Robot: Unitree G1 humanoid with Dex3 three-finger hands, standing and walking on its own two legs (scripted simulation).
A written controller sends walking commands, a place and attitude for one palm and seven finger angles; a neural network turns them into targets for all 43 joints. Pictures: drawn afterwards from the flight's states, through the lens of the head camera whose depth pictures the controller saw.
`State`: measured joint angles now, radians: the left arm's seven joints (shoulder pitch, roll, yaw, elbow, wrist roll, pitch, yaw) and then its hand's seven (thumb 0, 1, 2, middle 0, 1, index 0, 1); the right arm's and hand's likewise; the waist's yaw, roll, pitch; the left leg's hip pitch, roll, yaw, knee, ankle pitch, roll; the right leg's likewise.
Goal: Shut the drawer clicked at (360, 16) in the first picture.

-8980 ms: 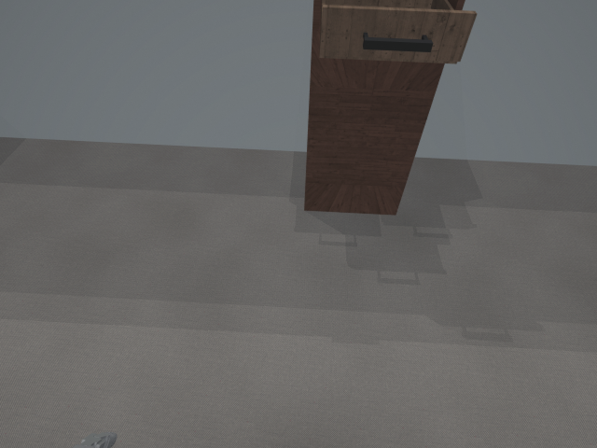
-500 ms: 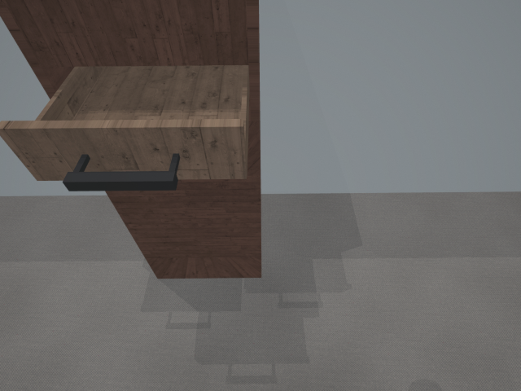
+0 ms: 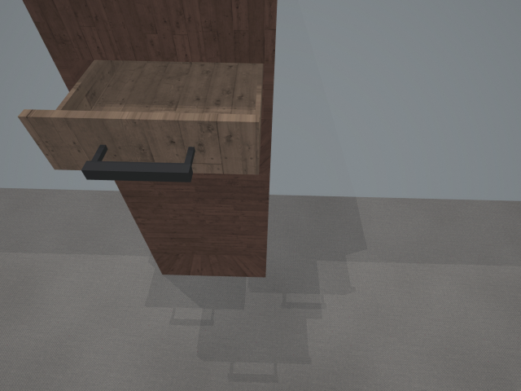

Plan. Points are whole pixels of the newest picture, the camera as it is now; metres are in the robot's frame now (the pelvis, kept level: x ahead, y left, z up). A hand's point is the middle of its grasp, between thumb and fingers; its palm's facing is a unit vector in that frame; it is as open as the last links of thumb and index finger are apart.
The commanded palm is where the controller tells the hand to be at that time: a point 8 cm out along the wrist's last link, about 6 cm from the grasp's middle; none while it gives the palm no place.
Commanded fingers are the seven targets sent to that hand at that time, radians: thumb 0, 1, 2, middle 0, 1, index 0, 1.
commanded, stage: look again from close up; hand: left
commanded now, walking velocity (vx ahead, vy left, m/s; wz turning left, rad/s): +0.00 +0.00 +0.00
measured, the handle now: (142, 161) +0.44 +0.23 +0.11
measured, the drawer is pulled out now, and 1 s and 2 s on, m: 0.18 0.18 0.18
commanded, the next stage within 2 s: raise the hand and make a fist in 0.36 s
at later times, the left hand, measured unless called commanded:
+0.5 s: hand out of the picture +0.01 +0.19 -0.16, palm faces +0.03 -0.98 -0.21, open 7.3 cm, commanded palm +0.10 +0.23 -0.06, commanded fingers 0.00 0.90 0.90 -0.26 -0.37 -0.26 -0.37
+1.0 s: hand (123, 372) +0.14 +0.19 +0.02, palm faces +0.17 -0.98 -0.06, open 5.3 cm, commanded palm +0.15 +0.23 +0.03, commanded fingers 0.00 0.90 0.90 -0.76 -0.91 -0.76 -0.91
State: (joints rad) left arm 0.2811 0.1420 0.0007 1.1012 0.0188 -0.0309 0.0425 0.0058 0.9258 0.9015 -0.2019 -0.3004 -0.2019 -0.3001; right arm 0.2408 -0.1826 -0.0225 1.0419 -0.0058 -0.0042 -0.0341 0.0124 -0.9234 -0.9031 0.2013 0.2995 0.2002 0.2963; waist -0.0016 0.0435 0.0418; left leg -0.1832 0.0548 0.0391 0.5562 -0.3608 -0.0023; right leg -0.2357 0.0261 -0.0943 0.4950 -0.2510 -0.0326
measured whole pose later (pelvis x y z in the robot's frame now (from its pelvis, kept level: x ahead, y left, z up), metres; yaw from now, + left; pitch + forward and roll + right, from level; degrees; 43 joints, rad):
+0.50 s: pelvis +0.01 +0.02 +0.00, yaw -2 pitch +0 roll +0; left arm 0.34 0.13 -0.01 0.98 -0.02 0.05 0.04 0.01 0.92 0.90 -0.20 -0.30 -0.20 -0.30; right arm 0.35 -0.13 0.03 1.09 0.01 -0.03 -0.03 0.01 -0.91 -0.90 0.20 0.30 0.20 0.30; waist 0.00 0.03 0.04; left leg -0.13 -0.01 0.09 0.47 -0.34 0.03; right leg -0.25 -0.03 -0.04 0.52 -0.27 0.01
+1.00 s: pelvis -0.02 -0.02 -0.05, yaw +3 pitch +8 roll -1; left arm 0.53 0.20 0.16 -0.11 -0.24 -0.39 -0.23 0.02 0.91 0.90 -0.57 -0.70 -0.57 -0.70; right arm 0.14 -0.27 -0.02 0.42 0.02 -0.24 -0.03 0.01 -0.91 -0.90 0.20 0.30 0.20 0.30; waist 0.07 -0.01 -0.10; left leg -0.57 0.03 -0.03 0.96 -0.51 -0.01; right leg -0.62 -0.02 -0.15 0.92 -0.43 -0.05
